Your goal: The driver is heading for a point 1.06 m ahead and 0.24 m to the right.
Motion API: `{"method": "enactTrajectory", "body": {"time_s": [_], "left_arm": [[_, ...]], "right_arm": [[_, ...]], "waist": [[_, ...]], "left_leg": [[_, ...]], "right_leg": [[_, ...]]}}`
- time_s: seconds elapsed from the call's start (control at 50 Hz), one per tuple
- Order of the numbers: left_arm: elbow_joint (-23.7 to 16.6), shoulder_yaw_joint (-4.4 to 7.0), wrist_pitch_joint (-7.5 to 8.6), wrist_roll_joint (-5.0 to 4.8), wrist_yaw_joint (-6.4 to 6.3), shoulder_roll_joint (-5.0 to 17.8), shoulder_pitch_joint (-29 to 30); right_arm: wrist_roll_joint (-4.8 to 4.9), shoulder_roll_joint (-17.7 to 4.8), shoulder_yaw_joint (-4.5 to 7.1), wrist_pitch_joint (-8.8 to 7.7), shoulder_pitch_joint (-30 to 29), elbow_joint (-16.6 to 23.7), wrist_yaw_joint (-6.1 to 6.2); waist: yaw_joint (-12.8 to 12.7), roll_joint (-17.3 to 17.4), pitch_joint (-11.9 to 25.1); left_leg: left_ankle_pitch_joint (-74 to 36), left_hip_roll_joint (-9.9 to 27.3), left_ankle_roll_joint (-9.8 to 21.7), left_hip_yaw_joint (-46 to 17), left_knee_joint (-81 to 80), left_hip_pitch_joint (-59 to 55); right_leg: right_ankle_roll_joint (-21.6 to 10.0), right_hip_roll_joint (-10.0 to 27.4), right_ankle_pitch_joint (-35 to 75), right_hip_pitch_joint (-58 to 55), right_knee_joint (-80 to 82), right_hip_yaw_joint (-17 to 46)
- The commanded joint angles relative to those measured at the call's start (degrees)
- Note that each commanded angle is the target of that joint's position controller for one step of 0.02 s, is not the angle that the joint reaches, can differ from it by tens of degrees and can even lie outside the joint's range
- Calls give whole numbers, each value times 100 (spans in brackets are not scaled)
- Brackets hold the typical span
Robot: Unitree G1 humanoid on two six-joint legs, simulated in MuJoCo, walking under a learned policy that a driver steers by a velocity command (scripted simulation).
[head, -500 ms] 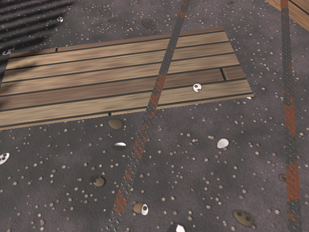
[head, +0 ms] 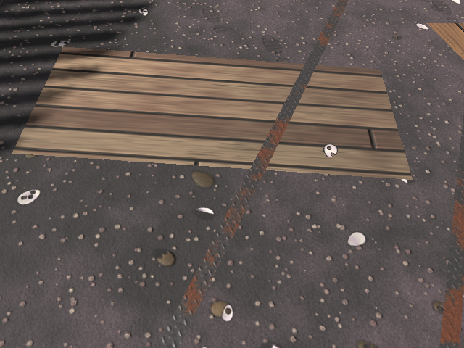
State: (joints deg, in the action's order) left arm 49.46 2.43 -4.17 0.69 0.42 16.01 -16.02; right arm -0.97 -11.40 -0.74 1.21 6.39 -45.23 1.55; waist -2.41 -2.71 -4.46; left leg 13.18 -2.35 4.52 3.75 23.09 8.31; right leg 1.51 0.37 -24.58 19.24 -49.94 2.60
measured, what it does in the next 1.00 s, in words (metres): walks ahead, turning right: right foot, then left foot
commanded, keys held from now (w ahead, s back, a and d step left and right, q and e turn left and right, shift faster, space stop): e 0.04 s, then w+e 0.60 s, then e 0.02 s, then q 0.34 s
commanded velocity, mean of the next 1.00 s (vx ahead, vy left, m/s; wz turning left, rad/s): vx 0.27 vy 0.00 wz -0.31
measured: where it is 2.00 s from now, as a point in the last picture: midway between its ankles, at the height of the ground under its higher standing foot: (287, 307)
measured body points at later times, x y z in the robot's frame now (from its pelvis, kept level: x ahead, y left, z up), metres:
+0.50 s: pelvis +0.07 -0.08 +0.00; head +0.08 -0.11 +0.45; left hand +0.18 +0.18 -0.11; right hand +0.10 -0.37 -0.13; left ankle +0.12 +0.06 -0.67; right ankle -0.01 -0.12 -0.74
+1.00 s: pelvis +0.28 -0.12 -0.01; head +0.33 -0.13 +0.44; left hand +0.48 +0.08 -0.14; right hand +0.25 -0.40 -0.14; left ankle +0.39 -0.10 -0.74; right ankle +0.21 -0.23 -0.67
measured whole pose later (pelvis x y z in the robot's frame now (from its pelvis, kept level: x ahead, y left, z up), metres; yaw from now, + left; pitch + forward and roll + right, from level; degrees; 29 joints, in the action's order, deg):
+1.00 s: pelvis +0.28 -0.12 -0.01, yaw -21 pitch +0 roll +0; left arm 47.9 1.4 0.6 2.2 -0.3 15.3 -10.3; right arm -0.5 -14.3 1.4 -2.4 14.1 -49.6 -0.7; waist 0.6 -1.3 -6.7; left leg 3.7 -5.5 5.6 -0.1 22.6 18.2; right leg 0.0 -1.7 -22.5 26.2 -62.6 2.8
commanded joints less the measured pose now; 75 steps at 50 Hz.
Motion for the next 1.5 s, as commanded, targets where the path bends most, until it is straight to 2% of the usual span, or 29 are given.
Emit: {"method": "enactTrajectory", "body": {"time_s": [0.02,0.12,0.26,0.32,0.34,0.36,0.38,0.4,0.44,0.5,0.66,0.72,0.76,0.78,0.8,0.82,0.84,0.86,0.88,0.92,0.98,1.1,1.2,1.26,1.28,1.3,1.32,1.36,1.5], "left_arm": [[-314,154,34,11,-10,521,100],[-598,163,61,103,151,483,596],[-722,160,195,0,337,365,506],[-225,242,330,95,310,518,-704],[-70,372,403,163,225,985,-1357],[-289,418,466,73,164,1469,-1303],[-327,356,446,29,97,1176,-953],[-423,289,467,-5,60,1013,-599],[-499,264,575,-27,19,919,-327],[-354,246,726,-86,41,871,-616],[-43,262,728,-26,-81,893,-1286],[29,187,778,-22,-129,766,-1065],[70,206,836,-3,-144,905,-828],[53,204,862,-37,-142,885,-743],[-50,97,858,-63,-137,361,-1208],[169,110,783,-298,-160,285,-2261],[307,117,715,-16,-175,607,-1980],[161,106,700,112,-126,646,-1181],[20,84,691,164,-98,596,-720],[-97,56,543,215,-48,511,-493],[-133,-11,399,148,-83,325,-512],[-434,-30,201,101,-188,379,431],[-625,-56,400,65,-172,387,645],[-445,-54,593,-11,-269,344,-246],[-414,54,647,36,-364,840,-514],[-516,208,639,145,-386,1447,-287],[-538,191,646,196,-385,1175,121],[-622,72,752,80,-302,671,450],[-298,136,923,85,-130,616,-621]], "right_arm": [[-12,-1120,337,0,314,132,63],[-81,-1229,466,-73,651,43,22],[-98,-1440,618,-308,501,68,-150],[-57,-1297,598,-245,311,114,-154],[-130,-827,445,-232,199,260,-199],[-241,-745,397,-259,-196,657,-244],[-254,-1126,468,-301,-266,622,-302],[-110,-1223,494,-378,-7,507,-390],[-177,-1284,491,-428,287,286,-411],[-233,-1125,438,-320,257,292,-401],[-96,-844,246,-348,-1271,947,-427],[-85,-875,241,-442,-595,722,-346],[-67,-1096,342,-524,795,232,-227],[-128,-1227,377,-600,1558,-2,-156],[-218,-1736,450,-638,2167,-85,-101],[-60,-1878,546,-554,2169,-207,-164],[149,-1537,516,-489,1437,-8,-212],[177,-1037,386,-476,773,102,-213],[123,-790,304,-472,584,83,-211],[112,-921,334,-456,705,-74,-182],[36,-1132,421,-435,771,-142,-217],[-22,-1280,572,-122,887,-67,-188],[-60,-1337,693,21,905,-18,-210],[1,-1200,722,72,502,117,-184],[72,-806,645,30,613,212,-167],[121,-564,572,-58,534,414,-188],[-89,-1090,664,-112,344,361,-220],[-116,-1090,701,-147,740,170,-362],[-143,-858,599,-40,-33,453,-572]], "waist": [[329,914,276],[534,962,175],[240,776,157],[-316,202,326],[-584,-1241,450],[-524,-1477,31],[-352,-456,-384],[-59,-325,-418],[160,-128,-257],[189,-53,55],[-236,-257,-215],[43,-319,97],[657,-370,716],[1014,-202,1086],[848,1017,1908],[425,2054,2893],[249,987,2345],[232,612,1475],[198,386,1011],[84,542,756],[-42,619,887],[254,894,691],[336,1015,594],[-245,771,350],[-225,-267,373],[-116,-1231,374],[119,-172,-78],[429,-112,13],[-102,-290,-31]], "left_leg": [[-2251,1694,804,-925,-556,-409],[1428,1996,987,-1471,-1369,-559],[1573,2015,677,-780,-1470,38],[2101,1365,212,248,119,1497],[2157,731,-94,994,2370,2537],[2280,-28,-238,244,3387,4054],[1595,502,-250,-426,3747,4170],[865,617,-274,-461,3688,3952],[154,702,-413,-419,3493,3544],[-208,601,-602,-274,3565,3379],[-940,278,-643,-98,1658,3220],[-1292,4,-254,68,902,1644],[-1517,-172,-11,24,494,320],[-2235,240,109,-251,230,-701],[-4927,1817,503,-1738,952,-2085],[-6276,2803,1590,-3962,504,-2908],[-5047,2483,1546,-3711,74,-1976],[-4294,2107,1415,-2945,-111,-1151],[-4183,1792,1258,-2503,-296,-581],[-4188,1392,1053,-2004,-547,117],[-4153,1192,1034,-1753,-575,567],[-121,960,855,-2377,-985,1106],[2051,913,849,-3180,-1134,1194],[2625,318,307,-2983,-650,2288],[2680,-166,-32,-2215,772,2948],[1843,-847,-181,-1083,2336,3759],[994,-211,-207,-1313,2891,3706],[352,-77,-351,-1142,3385,3394],[-275,301,-581,-754,3801,4016]], "right_leg": [[28,-14,-143,458,-199,-159],[-138,151,-239,943,61,-347],[-661,99,-113,-210,1375,-660],[-899,-238,232,-2297,2666,-704],[-1200,1003,-1249,-2926,3592,1230],[-1870,2134,-2420,-2695,4458,3981],[-1918,2032,-2119,-2327,4427,3403],[-1760,1676,-1383,-2128,4351,2838],[-1510,1122,487,-2146,4282,1938],[-1474,857,2674,-2170,3997,1376],[-1391,665,4179,-2027,3639,1374],[-944,615,5842,-1862,3244,1013],[-686,460,6724,-2084,1927,870],[-595,211,5816,-1630,817,714],[-452,-385,2197,-670,-1152,359],[-307,-1249,-926,319,-2818,469],[-345,-774,-351,474,-3015,664],[-314,-475,13,671,-2764,412],[-306,-272,153,750,-2426,276],[-236,-101,293,436,-1879,151],[-83,-149,213,171,-1238,-8],[21,-154,478,333,-103,-46],[-35,-330,-31,-22,878,-82],[-403,-356,267,-1746,3006,-20],[-610,827,-809,-2303,3847,1187],[-1107,2262,-2054,-2227,4594,3345],[-1189,2160,-1810,-1552,4543,3031],[-985,1573,-733,-1507,4411,1961],[-969,1288,1264,-2181,4276,368]]}}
